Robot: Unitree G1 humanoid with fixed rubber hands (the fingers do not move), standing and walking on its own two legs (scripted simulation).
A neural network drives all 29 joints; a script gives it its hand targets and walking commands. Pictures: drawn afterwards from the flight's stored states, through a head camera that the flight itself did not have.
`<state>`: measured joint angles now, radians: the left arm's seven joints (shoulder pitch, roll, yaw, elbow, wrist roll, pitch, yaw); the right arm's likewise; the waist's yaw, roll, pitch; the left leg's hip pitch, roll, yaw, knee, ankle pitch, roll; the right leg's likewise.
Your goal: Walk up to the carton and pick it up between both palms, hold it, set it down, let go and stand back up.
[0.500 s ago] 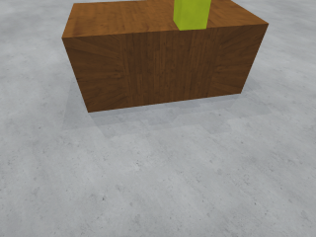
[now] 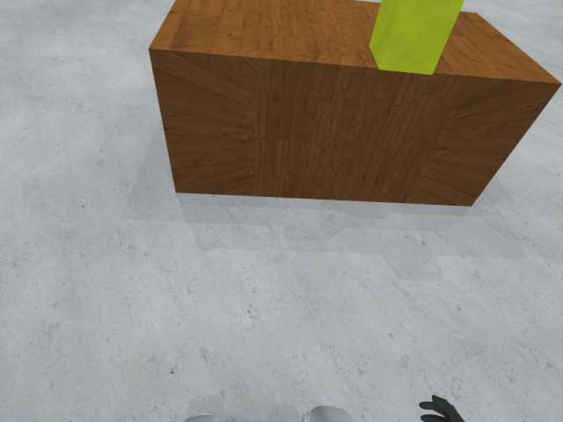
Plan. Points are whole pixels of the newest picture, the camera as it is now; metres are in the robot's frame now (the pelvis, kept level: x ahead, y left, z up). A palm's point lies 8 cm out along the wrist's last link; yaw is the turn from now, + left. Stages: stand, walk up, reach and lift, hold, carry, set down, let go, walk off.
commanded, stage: walk up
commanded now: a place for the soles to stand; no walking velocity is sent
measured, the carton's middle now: (411, 24) +1.37 -0.45 +0.08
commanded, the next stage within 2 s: none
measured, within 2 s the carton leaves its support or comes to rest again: neither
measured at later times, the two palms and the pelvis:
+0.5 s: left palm (143, 415) +0.17 +0.20 -0.12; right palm (455, 319) +0.32 -0.32 -0.08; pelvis +0.19 -0.07 +0.00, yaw +4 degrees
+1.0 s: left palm (232, 240) +0.48 +0.10 -0.09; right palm (480, 270) +0.45 -0.44 -0.11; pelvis +0.39 -0.16 +0.00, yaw +1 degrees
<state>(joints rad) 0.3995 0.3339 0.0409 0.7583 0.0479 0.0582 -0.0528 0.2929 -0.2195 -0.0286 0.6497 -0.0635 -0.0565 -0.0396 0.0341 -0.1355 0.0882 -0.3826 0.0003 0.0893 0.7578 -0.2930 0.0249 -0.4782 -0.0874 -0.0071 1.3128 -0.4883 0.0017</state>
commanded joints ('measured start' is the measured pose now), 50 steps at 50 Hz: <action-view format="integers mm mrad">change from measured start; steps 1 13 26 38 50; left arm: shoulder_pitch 49 41 -54 -24 -44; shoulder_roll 74 236 42 26 145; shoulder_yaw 38 76 -3 41 37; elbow -143 -139 -179 -159 -158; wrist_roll -11 -20 -13 -20 -5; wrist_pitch -35 -104 -66 -68 -100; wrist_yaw -21 44 11 -40 53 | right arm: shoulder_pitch -9 -72 383 40 57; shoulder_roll -254 -184 -332 -259 -156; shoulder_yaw -75 -48 -130 -71 -47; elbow -67 -120 -70 -29 -97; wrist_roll -2 39 1 1 34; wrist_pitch -46 14 -17 -37 12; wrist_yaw -15 40 2 1 39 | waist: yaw -11 51 -181 -35 24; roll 311 -19 422 301 -34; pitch -3 106 -96 -8 6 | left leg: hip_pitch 23 -576 440 12 -309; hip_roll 361 77 421 319 116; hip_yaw -468 -161 -962 -180 -142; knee -519 613 -553 -423 401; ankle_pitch -464 -199 -746 -268 -224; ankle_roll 243 -3 192 213 -21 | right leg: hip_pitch -144 272 -395 38 221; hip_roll -104 -368 90 -39 -318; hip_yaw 110 754 -69 -40 326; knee -137 -1191 -88 -489 -996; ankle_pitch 25 -699 -152 179 63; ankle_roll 11 -313 -25 -9 -302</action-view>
